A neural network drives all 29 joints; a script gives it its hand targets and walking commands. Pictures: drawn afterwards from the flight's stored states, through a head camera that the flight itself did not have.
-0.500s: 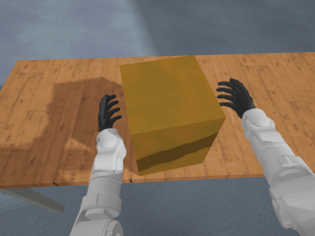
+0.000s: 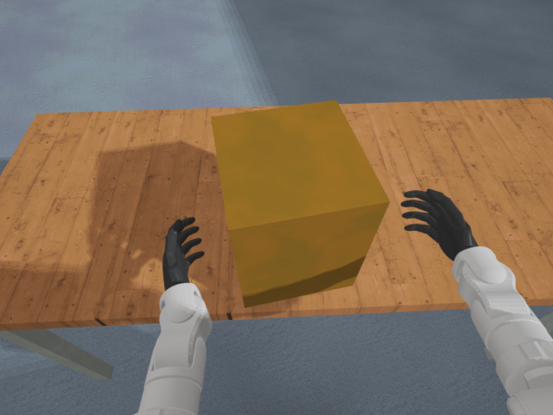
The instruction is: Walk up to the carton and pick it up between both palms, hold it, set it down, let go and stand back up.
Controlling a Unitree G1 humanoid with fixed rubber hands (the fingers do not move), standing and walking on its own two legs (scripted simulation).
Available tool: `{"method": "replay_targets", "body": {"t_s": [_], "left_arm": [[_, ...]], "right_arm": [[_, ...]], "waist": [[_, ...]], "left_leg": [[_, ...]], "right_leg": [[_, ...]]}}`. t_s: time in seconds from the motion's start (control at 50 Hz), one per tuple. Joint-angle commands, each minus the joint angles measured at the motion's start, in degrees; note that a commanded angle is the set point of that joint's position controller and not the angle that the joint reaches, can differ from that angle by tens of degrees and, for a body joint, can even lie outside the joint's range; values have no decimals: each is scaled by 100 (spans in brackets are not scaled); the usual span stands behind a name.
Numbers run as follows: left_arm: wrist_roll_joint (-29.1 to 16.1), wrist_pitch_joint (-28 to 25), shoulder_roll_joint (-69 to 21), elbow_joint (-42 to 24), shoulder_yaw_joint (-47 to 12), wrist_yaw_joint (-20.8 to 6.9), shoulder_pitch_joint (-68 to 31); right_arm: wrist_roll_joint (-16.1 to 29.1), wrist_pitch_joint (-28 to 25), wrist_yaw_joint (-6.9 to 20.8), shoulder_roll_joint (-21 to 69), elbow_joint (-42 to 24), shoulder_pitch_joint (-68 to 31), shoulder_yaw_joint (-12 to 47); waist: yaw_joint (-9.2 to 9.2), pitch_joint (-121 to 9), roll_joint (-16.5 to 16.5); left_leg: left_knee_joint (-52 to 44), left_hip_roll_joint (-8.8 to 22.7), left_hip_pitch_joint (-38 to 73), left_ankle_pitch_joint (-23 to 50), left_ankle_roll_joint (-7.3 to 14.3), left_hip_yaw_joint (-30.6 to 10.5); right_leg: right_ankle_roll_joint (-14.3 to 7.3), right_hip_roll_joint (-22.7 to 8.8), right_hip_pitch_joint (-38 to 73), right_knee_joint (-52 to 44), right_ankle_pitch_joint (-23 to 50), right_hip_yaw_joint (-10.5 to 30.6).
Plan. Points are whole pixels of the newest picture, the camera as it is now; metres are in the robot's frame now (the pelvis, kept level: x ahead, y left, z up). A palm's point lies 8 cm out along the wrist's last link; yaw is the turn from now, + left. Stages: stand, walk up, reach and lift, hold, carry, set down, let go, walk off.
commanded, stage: set down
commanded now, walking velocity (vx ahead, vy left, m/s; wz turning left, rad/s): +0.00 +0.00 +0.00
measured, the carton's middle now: (288, 208) +0.44 +0.01 +0.02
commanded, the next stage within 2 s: none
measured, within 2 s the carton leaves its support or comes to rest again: neither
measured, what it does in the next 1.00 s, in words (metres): stands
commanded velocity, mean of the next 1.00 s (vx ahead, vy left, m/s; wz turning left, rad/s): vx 0.00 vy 0.00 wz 0.00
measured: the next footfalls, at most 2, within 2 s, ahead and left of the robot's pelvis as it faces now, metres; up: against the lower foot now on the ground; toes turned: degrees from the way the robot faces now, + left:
none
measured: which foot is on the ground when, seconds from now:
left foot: down 0.00-1.00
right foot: down 0.00-1.00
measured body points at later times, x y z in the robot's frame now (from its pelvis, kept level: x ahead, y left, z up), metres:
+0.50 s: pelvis +0.00 +0.00 +0.00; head +0.04 +0.01 +0.45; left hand +0.30 +0.17 +0.02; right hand +0.32 -0.24 +0.02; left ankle +0.01 +0.15 -0.74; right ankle +0.05 -0.06 -0.74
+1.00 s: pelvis +0.02 +0.00 +0.00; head +0.01 +0.02 +0.45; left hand +0.25 +0.18 +0.02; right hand +0.26 -0.24 +0.02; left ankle +0.01 +0.15 -0.74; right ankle +0.05 -0.06 -0.74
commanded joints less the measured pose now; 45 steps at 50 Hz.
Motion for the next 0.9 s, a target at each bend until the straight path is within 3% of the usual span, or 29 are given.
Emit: {"method": "replay_targets", "body": {"t_s": [0.0, 0.1, 0.14, 0.2, 0.22, 0.26, 0.32, 0.36, 0.4, 0.44, 0.5, 0.52, 0.58, 0.64, 0.68, 0.7, 0.76, 0.88], "left_arm": [[28, -138, 228, -1764, -578, 40, -1341], [88, 23, 227, -1884, -554, 55, -1293], [-5, 32, 250, -1943, -642, 90, -1509], [44, 94, 90, -2369, -743, 64, -592], [38, 115, 187, -2290, -718, 59, -944], [100, 163, 47, -2073, -712, 30, -571], [50, 142, 13, -2451, -791, 2, -281], [32, 62, 41, -2494, -801, 44, -503], [5, 7, -38, -2802, -956, 32, 135], [-3, -8, -7, -2737, -960, 35, -48], [44, -60, -173, -3210, -1068, 15, 891], [33, -71, -137, -3207, -1108, 15, 662], [49, -54, -147, -3290, -1106, -21, 1181], [80, -56, -188, -3402, -1203, -25, 1284], [86, -86, -166, -3524, -1132, -8, 1535], [94, -78, -130, -3373, -1185, -4, 1098], [34, -94, -149, -3612, -1301, 11, 1729], [101, -9, -168, -3620, -1324, 21, 2112]], "right_arm": [[588, -98, 232, -1184, -1232, -1392, -464], [485, 18, 265, -1248, -1338, -1187, -660], [419, 26, 268, -1207, -1619, -1449, -709], [512, -19, 326, -1334, -1705, -487, -745], [475, -23, 305, -1303, -1816, -796, -727], [459, -18, 325, -1238, -1752, -472, -687], [522, -113, 336, -1253, -2087, -121, -717], [546, -180, 351, -1261, -2223, -333, -778], [624, -264, 388, -1322, -2383, 269, -789], [623, -272, 395, -1301, -2296, 153, -787], [751, -406, 418, -1436, -2422, 1050, -774], [733, -432, 396, -1476, -2405, 854, -805], [783, -482, 392, -1462, -2549, 1315, -763], [838, -470, 401, -1415, -2586, 1570, -672], [900, -451, 425, -1388, -2651, 1845, -607], [850, -429, 415, -1368, -2634, 1475, -635], [870, -430, 452, -1445, -2914, 2032, -727], [788, -329, 449, -1413, -3099, 2464, -810]], "waist": [[545, -2662, -162], [449, -2509, -271], [492, -2547, -321], [349, -2534, -345], [350, -2479, -330], [359, -2169, -430], [243, -2091, -570], [318, -2129, -419], [218, -2141, -448], [209, -2061, -389], [81, -2022, -496], [45, -2071, -355], [29, -1733, -474], [-21, -1476, -452], [48, -1323, -420], [43, -1272, -295], [6, -1143, -423], [20, -838, -332]], "left_leg": [[-205, -123, 976, 670, 144, -79], [-307, -153, 807, 259, 180, -128], [-266, -156, 659, 82, 192, -94], [-255, -120, 998, 500, 158, -213], [-269, -160, 886, 343, 189, -175], [-278, -149, 739, 338, 224, -185], [-282, -171, 715, 468, 257, -231], [-290, -183, 573, 370, 242, -175], [-279, -172, 815, 626, 232, -231], [-276, -174, 749, 565, 232, -185], [-257, -168, 1060, 1068, 212, -268], [-220, -192, 1044, 1072, 186, -235], [-285, -202, 1041, 1059, 225, -226], [-306, -218, 1093, 958, 214, -197], [-326, -235, 1130, 997, 198, -163], [-347, -256, 1021, 750, 198, -127], [-375, -192, 1203, 744, 191, -160], [-448, -185, 1302, 575, 172, -110]], "right_leg": [[157, -409, 2226, -102, -428, 755], [210, -513, 2396, -128, -989, 846], [211, -545, 2336, -89, -1255, 878], [221, -557, 2585, -122, -720, 837], [223, -561, 2495, -123, -827, 862], [233, -599, 2522, -142, -954, 942], [238, -606, 2769, -78, -602, 929], [226, -607, 2654, -3, -684, 918], [201, -571, 2765, 10, -266, 855], [197, -584, 2688, 68, -252, 849], [171, -503, 3005, 97, 566, 740], [181, -494, 2917, 148, 602, 727], [194, -499, 2946, 111, 690, 772], [206, -501, 2862, 99, 615, 813], [193, -514, 2915, 87, 630, 811], [175, -518, 2722, 80, 356, 842], [165, -511, 2661, -4, 218, 800], [138, -500, 2501, -99, -90, 812]]}}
